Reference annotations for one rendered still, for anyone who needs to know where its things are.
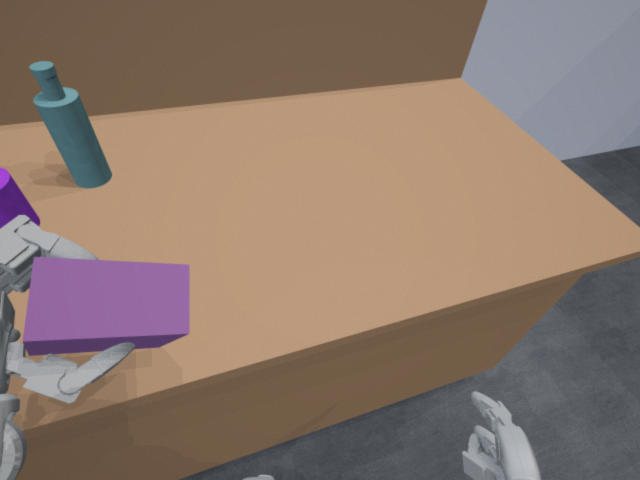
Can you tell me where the sponge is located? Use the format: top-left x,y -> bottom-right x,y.
23,257 -> 190,356

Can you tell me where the left robot forearm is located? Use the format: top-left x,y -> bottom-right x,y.
0,394 -> 27,480

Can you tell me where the left robot hand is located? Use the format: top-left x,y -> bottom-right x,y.
0,215 -> 136,404

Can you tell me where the right robot hand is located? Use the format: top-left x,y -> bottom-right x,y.
462,391 -> 541,480

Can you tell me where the table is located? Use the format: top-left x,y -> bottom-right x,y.
0,0 -> 640,480

